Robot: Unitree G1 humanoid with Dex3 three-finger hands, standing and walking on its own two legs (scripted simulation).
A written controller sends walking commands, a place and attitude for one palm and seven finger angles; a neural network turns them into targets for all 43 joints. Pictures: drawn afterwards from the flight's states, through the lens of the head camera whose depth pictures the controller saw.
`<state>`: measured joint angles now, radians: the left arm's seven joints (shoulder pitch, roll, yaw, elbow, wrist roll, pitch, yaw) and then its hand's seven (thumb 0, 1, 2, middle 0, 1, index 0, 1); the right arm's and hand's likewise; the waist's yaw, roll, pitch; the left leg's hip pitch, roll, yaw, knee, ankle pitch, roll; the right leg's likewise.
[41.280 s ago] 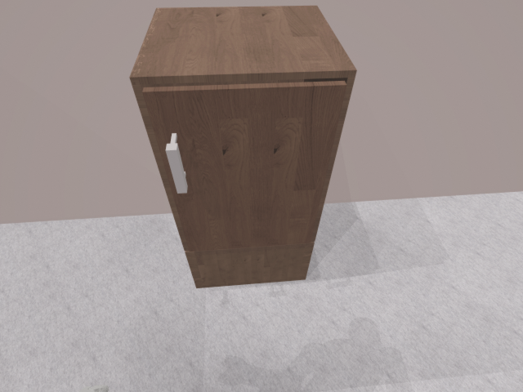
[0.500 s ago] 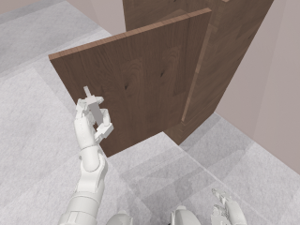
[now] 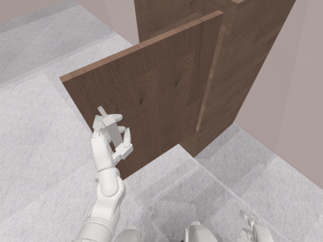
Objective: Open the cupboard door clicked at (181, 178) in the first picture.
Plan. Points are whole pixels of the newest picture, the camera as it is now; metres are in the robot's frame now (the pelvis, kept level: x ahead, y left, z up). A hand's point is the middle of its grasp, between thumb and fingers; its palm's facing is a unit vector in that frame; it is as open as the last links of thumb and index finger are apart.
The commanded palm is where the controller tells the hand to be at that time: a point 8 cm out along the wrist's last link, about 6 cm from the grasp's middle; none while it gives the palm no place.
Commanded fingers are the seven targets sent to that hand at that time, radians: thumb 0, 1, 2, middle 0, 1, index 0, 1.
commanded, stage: open thumb and fingers to let go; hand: left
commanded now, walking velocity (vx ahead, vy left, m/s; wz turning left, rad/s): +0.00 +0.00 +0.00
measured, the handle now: (111, 129) +0.38 +0.14 +0.04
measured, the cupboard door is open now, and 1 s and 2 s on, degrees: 84 85 85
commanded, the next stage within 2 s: slide the hand sideways off the handle in 0.62 s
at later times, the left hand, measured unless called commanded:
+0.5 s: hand (124, 140) +0.35 +0.10 +0.04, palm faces +0.30 -0.95 +0.00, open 14.5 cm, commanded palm +0.30 +0.15 +0.04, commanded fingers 0.00 -0.50 0.30 -0.18 -0.50 -0.18 -0.50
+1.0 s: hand (117, 156) +0.31 +0.11 +0.04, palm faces -0.21 -0.98 +0.02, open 16.1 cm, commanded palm +0.29 +0.17 +0.04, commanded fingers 0.00 -0.50 0.30 -0.15 -0.30 -0.15 -0.30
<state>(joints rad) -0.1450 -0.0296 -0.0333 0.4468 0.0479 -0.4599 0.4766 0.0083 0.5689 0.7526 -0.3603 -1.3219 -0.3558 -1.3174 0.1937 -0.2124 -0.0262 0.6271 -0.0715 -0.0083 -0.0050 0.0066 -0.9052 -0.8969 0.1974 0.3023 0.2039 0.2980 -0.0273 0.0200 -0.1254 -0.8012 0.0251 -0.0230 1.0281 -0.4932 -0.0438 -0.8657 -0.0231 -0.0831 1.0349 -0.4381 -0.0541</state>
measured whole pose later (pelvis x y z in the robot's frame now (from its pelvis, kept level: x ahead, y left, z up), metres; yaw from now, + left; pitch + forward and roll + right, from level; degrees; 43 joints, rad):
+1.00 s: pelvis -0.01 +0.04 +0.00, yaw +0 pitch +13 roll -1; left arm -0.12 0.11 -0.11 0.39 -0.15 -0.37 -0.10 -0.01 -0.50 0.30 -0.21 -0.36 -0.20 -0.37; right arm 0.23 -0.24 0.02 0.56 0.01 -0.03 -0.02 0.01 -0.90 -0.90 0.20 0.30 0.21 0.30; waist -0.01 0.04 -0.11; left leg -0.77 0.00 0.00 1.05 -0.50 0.02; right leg -0.81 -0.05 -0.06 1.00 -0.41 0.00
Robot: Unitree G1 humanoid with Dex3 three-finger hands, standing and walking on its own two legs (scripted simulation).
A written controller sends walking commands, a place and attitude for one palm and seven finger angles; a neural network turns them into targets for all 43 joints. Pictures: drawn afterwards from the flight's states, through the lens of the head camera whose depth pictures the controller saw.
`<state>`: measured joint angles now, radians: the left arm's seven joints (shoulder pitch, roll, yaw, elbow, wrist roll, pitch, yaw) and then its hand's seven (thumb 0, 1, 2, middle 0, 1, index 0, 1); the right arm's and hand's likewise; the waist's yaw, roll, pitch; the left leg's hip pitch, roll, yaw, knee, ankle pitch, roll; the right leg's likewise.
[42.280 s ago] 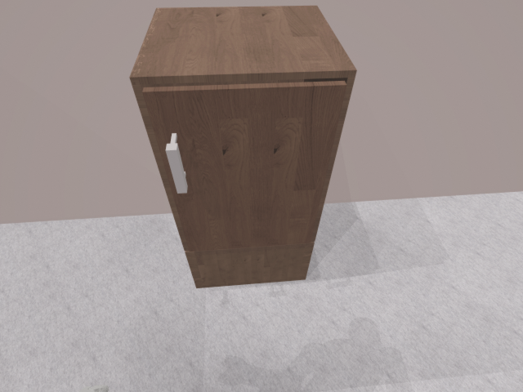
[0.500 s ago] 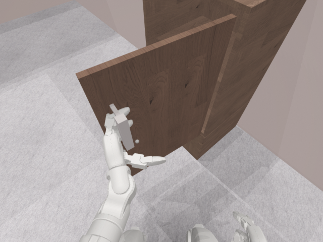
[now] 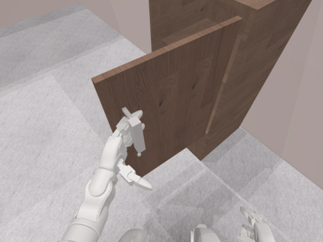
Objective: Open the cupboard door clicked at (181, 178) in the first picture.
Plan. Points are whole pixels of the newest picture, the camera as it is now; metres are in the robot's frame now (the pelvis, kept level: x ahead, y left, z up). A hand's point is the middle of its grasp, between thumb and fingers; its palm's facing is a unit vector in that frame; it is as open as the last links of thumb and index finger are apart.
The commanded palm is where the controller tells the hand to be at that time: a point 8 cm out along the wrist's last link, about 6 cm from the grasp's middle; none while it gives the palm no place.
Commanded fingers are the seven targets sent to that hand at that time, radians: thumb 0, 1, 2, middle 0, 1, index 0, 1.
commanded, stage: slide the hand sideways off the handle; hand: left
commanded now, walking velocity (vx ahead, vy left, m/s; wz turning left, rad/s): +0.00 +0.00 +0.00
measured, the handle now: (133, 130) +0.38 +0.10 +0.04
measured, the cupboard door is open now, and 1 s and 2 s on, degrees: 85 85 85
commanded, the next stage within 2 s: draw the hand back to the body in 0.92 s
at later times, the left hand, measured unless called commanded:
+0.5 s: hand (120, 171) +0.27 +0.11 +0.04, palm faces -0.10 -0.99 -0.03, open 16.2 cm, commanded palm +0.25 +0.17 +0.04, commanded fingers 0.00 -0.50 0.30 -0.15 -0.30 -0.15 -0.30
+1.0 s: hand (99, 188) +0.23 +0.15 +0.04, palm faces -0.10 -0.99 -0.04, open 16.3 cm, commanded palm +0.22 +0.21 +0.04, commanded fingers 0.00 -0.50 0.30 -0.15 -0.30 -0.15 -0.30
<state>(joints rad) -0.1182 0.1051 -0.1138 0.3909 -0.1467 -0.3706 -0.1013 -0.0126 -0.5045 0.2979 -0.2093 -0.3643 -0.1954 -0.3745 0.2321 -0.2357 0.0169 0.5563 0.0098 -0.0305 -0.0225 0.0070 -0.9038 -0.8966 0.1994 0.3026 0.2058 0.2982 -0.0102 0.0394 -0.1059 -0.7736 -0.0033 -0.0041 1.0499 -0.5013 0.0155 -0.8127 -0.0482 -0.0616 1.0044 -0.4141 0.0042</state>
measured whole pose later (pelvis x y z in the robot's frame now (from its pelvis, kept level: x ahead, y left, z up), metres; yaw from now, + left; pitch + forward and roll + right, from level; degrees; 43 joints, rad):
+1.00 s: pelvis +0.01 -0.01 -0.02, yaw +0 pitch +14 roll -2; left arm 0.34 0.23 0.10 -0.02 -0.25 -0.36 -0.29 -0.01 -0.50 0.30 -0.15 -0.30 -0.15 -0.30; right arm 0.24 -0.25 0.02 0.46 0.02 -0.12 -0.05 0.01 -0.90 -0.90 0.20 0.30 0.21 0.30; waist 0.00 0.04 -0.14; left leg -0.86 0.01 -0.04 1.17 -0.57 0.00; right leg -0.89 -0.03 -0.09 1.12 -0.48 -0.01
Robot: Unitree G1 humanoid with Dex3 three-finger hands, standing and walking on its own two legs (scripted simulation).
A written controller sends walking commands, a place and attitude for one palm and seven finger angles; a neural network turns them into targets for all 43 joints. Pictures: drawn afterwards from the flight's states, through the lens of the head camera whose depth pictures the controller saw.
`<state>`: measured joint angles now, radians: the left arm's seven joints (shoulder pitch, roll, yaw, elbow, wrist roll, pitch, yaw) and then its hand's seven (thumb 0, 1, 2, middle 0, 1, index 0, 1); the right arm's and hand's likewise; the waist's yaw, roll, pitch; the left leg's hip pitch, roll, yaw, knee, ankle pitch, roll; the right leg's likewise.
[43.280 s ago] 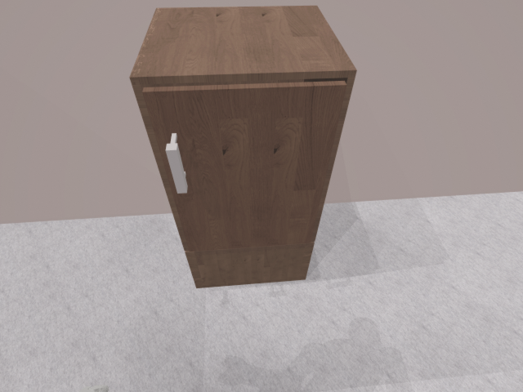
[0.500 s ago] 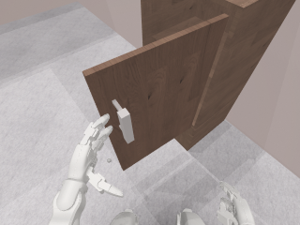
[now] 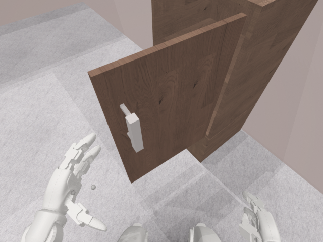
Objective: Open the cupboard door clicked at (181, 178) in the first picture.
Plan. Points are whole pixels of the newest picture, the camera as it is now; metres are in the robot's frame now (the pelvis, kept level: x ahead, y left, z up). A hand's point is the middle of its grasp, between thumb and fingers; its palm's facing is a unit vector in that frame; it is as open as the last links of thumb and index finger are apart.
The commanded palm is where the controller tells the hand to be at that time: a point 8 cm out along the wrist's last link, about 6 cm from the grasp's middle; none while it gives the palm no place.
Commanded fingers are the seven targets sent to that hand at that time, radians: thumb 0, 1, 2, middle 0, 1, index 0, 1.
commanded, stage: draw the hand back to the body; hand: left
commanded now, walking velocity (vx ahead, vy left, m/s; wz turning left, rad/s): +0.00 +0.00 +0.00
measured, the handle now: (131, 128) +0.38 +0.11 +0.06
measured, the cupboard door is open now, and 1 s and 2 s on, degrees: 85 85 85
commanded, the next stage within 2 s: step back with the hand held close in 1.60 s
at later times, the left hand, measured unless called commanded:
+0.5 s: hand (61, 181) +0.22 +0.20 +0.13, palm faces -0.06 -0.99 -0.08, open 16.3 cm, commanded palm +0.19 +0.26 +0.14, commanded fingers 0.00 -0.32 0.38 -0.16 -0.30 -0.16 -0.30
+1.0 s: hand (1, 148) +0.23 +0.26 +0.20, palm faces +0.40 -0.83 -0.40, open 11.8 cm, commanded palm +0.19 +0.30 +0.22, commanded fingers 0.00 0.55 0.75 -0.19 -0.30 -0.19 -0.30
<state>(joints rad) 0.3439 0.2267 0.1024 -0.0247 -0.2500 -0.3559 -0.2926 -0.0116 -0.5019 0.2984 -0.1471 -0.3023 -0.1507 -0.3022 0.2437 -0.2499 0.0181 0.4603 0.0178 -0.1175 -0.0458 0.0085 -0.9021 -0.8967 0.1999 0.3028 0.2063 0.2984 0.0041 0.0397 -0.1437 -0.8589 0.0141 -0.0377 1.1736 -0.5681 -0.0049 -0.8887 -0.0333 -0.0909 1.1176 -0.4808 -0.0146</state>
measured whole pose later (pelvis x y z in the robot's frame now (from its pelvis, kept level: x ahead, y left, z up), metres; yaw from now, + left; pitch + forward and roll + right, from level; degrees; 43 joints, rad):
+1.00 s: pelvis +0.04 +0.02 +0.08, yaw +0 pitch -1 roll -1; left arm 0.49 0.32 0.24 -0.36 -0.04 -0.02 0.14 0.00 0.21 0.61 -0.18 -0.30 -0.18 -0.30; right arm 0.24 -0.23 0.06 0.60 0.00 -0.14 -0.10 0.01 -0.90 -0.90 0.20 0.30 0.21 0.30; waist 0.06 0.07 -0.02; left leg -0.17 -0.01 0.00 0.55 -0.36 0.02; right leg -0.21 -0.03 -0.06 0.52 -0.28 0.02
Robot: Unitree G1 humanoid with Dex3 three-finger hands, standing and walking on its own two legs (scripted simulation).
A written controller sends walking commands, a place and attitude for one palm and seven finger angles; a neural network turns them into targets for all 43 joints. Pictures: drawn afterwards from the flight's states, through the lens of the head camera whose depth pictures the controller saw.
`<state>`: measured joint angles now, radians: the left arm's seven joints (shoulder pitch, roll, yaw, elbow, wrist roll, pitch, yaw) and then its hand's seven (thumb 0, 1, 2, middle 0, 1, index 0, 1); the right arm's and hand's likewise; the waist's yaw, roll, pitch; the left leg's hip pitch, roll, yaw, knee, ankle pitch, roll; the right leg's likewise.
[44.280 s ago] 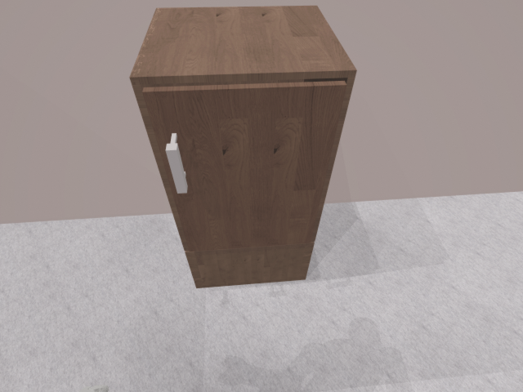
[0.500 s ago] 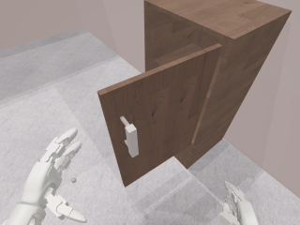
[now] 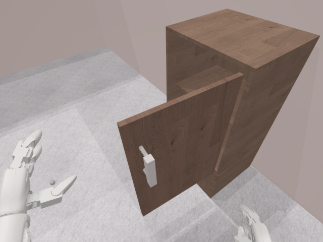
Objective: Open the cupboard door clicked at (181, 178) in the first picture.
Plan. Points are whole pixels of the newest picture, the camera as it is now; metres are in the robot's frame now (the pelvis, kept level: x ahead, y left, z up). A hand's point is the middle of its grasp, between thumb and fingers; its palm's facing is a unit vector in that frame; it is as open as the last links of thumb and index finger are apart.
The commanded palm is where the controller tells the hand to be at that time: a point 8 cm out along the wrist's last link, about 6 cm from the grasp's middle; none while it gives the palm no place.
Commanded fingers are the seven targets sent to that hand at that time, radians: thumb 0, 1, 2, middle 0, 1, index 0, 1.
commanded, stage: draw the hand back to the body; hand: left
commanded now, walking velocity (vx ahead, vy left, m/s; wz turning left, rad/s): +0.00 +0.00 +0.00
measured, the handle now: (147, 166) +0.33 +0.09 -0.03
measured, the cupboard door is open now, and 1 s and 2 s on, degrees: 85 85 85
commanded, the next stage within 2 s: step back with the hand held close in 0.60 s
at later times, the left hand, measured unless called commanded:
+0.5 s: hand (41, 178) +0.18 +0.25 +0.15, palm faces +0.46 -0.80 -0.39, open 7.5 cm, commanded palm +0.14 +0.29 +0.17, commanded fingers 0.00 0.90 0.90 -0.20 -0.30 -0.20 -0.30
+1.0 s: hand (37, 186) +0.17 +0.25 +0.15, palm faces +0.35 -0.80 -0.49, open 7.4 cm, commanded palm +0.11 +0.29 +0.18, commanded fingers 0.00 0.90 0.90 -0.20 -0.30 -0.20 -0.30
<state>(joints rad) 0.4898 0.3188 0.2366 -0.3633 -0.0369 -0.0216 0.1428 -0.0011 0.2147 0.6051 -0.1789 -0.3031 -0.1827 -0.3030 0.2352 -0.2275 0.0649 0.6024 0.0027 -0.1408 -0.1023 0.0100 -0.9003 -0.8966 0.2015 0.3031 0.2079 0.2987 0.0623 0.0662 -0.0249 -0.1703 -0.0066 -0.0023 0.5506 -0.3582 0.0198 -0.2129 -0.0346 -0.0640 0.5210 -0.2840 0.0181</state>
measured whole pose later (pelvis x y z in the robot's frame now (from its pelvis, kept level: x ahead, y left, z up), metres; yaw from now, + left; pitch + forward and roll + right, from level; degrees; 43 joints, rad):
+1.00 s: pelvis -0.04 +0.00 +0.01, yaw -1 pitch +0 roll -1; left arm 0.55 0.38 0.37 -0.43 -0.05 -0.14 0.12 0.01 0.89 0.90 -0.21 -0.30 -0.21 -0.30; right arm 0.17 -0.25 0.00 0.59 0.00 -0.04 -0.09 0.01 -0.90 -0.90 0.20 0.30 0.21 0.30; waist 0.01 0.05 0.04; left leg -0.20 0.01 0.02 0.44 -0.24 0.01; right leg -0.23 -0.02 -0.05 0.37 -0.13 0.01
